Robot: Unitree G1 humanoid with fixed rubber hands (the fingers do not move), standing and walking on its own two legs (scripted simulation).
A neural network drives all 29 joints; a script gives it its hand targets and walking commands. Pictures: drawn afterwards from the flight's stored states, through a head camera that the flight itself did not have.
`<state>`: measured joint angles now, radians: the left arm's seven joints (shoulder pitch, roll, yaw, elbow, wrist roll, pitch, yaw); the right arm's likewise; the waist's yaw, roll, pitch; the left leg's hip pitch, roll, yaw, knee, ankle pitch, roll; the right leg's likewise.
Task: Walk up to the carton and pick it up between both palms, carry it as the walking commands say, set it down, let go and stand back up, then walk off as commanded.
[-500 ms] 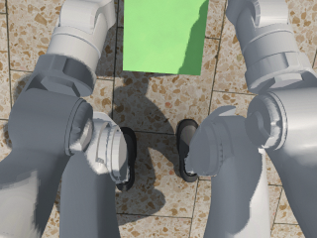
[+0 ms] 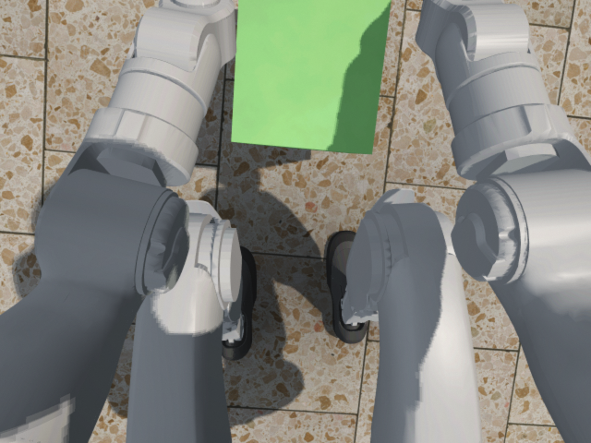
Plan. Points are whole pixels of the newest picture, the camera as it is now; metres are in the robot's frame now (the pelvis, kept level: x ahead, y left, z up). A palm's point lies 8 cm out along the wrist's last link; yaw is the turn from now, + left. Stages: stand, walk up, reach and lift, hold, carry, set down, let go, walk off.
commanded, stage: reach and lift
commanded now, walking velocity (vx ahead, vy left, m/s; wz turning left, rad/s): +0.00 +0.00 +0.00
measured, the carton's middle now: (311, 47) +0.54 -0.04 -0.17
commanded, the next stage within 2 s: none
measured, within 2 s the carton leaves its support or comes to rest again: neither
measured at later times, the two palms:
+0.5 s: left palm out of the picture +0.53 +0.06 -0.02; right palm out of the picture +0.52 -0.16 -0.01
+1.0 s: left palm out of the picture +0.51 +0.06 +0.05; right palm out of the picture +0.51 -0.16 +0.06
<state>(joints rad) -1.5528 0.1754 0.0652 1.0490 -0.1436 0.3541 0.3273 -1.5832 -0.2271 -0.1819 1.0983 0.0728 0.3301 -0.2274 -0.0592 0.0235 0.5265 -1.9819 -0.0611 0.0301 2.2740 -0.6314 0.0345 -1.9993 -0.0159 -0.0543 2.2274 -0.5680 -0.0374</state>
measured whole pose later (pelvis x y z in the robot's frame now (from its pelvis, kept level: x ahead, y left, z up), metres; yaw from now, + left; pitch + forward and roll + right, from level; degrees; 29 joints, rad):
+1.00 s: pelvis -0.03 +0.00 +0.08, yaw +0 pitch +12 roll +0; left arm -1.46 0.09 0.18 0.96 -0.06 0.45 0.37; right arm -1.52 -0.15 -0.18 1.03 -0.02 0.44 -0.41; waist -0.06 0.02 0.53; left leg -1.65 -0.06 0.03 1.99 -0.55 0.03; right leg -1.67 0.01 -0.03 1.95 -0.48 -0.03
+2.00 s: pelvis -0.04 +0.00 +0.19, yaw -1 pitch +4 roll +0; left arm -1.28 0.04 0.20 0.89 -0.05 0.49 0.37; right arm -1.34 -0.08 -0.18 0.96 -0.04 0.48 -0.41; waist -0.06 0.02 0.52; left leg -1.21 -0.06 0.00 1.60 -0.46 0.03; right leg -1.23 0.03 -0.01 1.56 -0.40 -0.02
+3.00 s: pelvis -0.05 +0.00 +0.29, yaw +0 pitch -6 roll +0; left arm -1.15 -0.01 0.20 0.87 -0.04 0.51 0.39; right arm -1.22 -0.04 -0.18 0.95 -0.05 0.50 -0.41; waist -0.06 0.02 0.52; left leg -0.76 -0.06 -0.03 1.19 -0.33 0.02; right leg -0.78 0.03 -0.01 1.14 -0.27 -0.02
